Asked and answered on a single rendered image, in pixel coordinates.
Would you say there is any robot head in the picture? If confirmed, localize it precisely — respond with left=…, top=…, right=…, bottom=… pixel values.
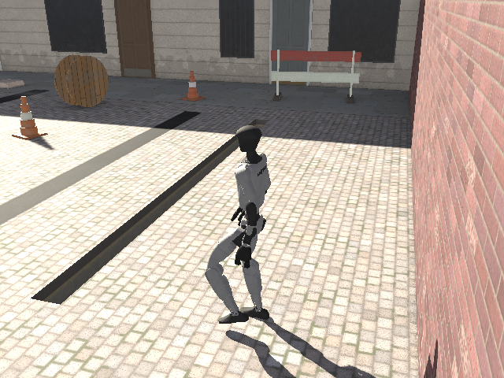
left=236, top=125, right=262, bottom=164

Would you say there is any robot right upper arm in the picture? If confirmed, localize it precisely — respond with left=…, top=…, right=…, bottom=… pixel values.
left=258, top=154, right=271, bottom=190

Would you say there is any right robot hand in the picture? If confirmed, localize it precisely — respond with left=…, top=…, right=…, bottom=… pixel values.
left=231, top=206, right=245, bottom=226

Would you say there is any robot left upper arm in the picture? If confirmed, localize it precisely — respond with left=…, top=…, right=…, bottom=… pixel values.
left=235, top=164, right=260, bottom=211

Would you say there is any left robot hand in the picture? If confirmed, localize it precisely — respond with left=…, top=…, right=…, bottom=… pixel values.
left=235, top=245, right=251, bottom=269

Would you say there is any robot left forearm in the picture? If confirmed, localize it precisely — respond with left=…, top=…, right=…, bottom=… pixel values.
left=242, top=202, right=259, bottom=247

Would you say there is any robot right foot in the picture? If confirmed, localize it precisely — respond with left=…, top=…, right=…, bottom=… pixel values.
left=240, top=306, right=269, bottom=320

